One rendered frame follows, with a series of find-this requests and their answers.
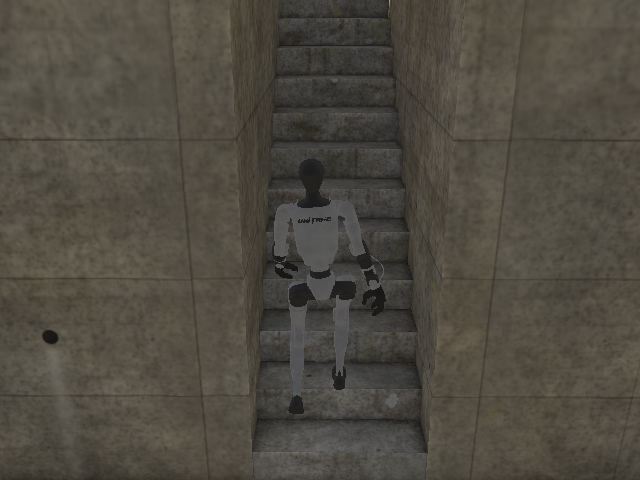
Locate robot right forearm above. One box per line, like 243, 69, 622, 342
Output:
356, 239, 381, 290

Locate left robot upper arm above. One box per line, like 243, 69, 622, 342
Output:
274, 203, 293, 257

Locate robot left forearm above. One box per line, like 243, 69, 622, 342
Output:
272, 242, 286, 269

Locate right robot upper arm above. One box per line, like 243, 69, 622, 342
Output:
334, 200, 366, 256

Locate left robot hand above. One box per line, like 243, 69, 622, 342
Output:
275, 262, 298, 279

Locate robot head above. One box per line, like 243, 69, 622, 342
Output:
297, 159, 331, 208

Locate right robot hand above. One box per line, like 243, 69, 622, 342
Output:
362, 285, 386, 316

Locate left robot foot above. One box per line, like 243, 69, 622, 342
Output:
288, 395, 304, 414

